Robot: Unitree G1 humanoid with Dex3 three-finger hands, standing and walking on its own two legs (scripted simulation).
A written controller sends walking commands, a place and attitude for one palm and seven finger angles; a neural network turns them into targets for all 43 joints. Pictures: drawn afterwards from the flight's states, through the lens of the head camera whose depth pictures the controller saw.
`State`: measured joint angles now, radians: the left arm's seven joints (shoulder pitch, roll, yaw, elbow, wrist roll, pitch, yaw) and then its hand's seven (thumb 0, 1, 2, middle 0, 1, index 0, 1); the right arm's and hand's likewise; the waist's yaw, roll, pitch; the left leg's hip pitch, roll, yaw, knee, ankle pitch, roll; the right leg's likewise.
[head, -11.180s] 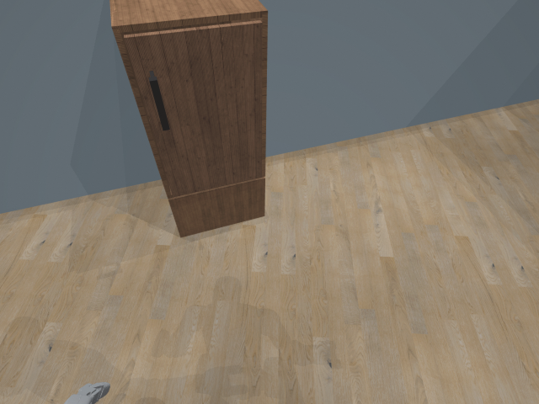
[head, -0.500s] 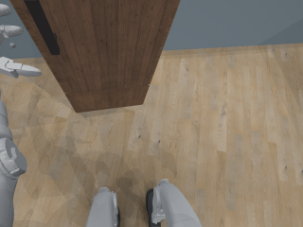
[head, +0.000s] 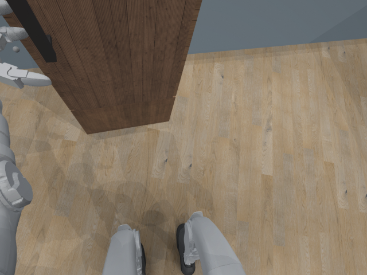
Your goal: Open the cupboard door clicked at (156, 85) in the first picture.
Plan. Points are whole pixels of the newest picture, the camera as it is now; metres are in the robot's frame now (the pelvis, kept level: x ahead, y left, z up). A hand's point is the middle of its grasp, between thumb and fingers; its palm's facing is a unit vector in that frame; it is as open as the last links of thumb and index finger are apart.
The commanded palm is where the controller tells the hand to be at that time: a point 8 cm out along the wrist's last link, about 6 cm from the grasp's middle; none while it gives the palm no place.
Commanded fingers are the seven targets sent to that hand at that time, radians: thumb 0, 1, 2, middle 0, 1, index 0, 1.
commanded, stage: slide the fingers in behind the handle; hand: left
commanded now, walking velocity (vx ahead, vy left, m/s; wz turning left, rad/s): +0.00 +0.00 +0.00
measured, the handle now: (33, 20) +0.60 +0.23 +0.06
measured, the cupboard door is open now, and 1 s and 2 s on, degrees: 0 0 0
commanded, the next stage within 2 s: close the thumb around the handle in 1.26 s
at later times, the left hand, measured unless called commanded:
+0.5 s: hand (41, 47) +0.55 +0.21 +0.05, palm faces +0.10 -0.99 -0.03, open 14.0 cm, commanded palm +0.53 +0.24 +0.05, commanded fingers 0.00 -0.50 0.30 -0.30 -1.20 -0.30 -1.20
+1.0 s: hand (54, 45) +0.56 +0.19 +0.05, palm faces +0.13 -0.99 -0.05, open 13.8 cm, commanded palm +0.53 +0.22 +0.05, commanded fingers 0.00 -0.50 0.30 -0.30 -1.20 -0.30 -1.20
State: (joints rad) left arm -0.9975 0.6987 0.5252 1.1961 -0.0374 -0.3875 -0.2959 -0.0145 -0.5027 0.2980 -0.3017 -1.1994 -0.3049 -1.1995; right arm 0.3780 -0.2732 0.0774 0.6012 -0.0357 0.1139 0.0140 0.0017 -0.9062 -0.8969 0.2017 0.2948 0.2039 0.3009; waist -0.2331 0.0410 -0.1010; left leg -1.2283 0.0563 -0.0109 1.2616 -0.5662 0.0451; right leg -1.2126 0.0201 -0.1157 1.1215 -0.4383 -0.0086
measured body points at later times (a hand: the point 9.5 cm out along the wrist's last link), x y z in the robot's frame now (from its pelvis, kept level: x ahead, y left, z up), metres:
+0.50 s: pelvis +0.01 +0.00 +0.00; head +0.19 +0.03 +0.41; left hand +0.54 +0.27 +0.05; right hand +0.01 -0.27 -0.10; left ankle +0.00 +0.08 -0.63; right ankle +0.04 -0.12 -0.63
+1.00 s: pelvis +0.01 -0.01 +0.00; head +0.19 +0.02 +0.41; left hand +0.54 +0.25 +0.05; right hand -0.01 -0.27 -0.10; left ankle +0.00 +0.08 -0.63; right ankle +0.04 -0.12 -0.63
